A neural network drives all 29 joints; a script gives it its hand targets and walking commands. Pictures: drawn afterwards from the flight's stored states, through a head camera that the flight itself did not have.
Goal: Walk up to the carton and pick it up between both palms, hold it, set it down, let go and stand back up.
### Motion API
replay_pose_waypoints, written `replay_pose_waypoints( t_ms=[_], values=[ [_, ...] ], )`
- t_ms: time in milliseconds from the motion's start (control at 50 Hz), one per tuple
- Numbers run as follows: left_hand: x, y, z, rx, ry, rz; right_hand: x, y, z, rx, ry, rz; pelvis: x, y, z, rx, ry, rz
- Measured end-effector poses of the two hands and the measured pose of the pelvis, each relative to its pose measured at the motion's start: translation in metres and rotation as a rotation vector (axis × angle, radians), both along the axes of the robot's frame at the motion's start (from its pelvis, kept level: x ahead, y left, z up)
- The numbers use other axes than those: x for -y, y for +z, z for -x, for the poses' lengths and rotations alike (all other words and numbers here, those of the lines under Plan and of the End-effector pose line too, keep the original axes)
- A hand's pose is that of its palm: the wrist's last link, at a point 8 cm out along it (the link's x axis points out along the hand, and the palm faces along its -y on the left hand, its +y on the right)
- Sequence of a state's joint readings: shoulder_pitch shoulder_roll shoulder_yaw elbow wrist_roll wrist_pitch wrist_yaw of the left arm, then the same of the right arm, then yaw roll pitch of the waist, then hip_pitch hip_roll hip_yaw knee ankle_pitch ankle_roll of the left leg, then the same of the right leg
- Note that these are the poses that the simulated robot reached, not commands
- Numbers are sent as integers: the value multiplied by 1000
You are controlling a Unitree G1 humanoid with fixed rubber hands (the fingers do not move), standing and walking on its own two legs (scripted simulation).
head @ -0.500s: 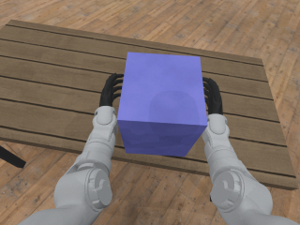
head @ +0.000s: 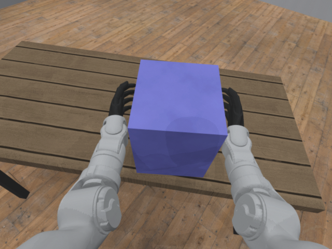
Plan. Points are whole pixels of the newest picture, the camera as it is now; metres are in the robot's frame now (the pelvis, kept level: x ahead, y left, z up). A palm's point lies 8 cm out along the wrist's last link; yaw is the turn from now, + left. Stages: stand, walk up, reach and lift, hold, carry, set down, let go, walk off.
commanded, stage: reach and lift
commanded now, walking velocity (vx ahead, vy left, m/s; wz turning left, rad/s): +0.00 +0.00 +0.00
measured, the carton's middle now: (174, 123) +0.43 +0.00 +0.03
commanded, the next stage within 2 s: none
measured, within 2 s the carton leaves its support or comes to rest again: neither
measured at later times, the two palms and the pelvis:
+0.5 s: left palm (109, 101) +0.39 +0.15 +0.14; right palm (239, 114) +0.38 -0.14 +0.14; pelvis -0.01 +0.01 +0.00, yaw +0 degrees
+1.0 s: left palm (99, 99) +0.37 +0.16 +0.17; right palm (242, 113) +0.36 -0.13 +0.17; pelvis -0.02 +0.01 +0.00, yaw +2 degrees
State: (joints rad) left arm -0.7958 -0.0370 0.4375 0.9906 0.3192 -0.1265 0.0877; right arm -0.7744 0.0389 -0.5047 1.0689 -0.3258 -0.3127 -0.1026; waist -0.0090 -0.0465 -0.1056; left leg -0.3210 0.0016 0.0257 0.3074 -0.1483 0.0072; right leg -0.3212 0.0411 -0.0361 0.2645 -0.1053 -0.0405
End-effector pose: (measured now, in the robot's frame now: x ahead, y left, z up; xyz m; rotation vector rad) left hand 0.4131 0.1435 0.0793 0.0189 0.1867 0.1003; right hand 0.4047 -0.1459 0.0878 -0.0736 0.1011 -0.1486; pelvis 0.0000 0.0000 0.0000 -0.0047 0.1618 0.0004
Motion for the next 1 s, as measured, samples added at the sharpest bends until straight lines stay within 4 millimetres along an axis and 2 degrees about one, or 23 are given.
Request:
replay_pose_waypoints(
  t_ms=[180,460,760,1000],
  values=[
    [-4,18,7,3,1,-4,-4,15,7,4,-2,-16,-3,1,1,65,6,5],
    [-8,57,18,1,-4,-9,-7,48,20,3,-11,-49,-8,2,8,186,8,5],
    [-12,72,35,-8,-3,-14,-12,58,36,-1,-11,-69,-11,1,15,253,12,7],
    [-17,94,48,1,7,-32,-16,78,45,9,1,-79,-11,0,23,291,27,4]
  ],
)
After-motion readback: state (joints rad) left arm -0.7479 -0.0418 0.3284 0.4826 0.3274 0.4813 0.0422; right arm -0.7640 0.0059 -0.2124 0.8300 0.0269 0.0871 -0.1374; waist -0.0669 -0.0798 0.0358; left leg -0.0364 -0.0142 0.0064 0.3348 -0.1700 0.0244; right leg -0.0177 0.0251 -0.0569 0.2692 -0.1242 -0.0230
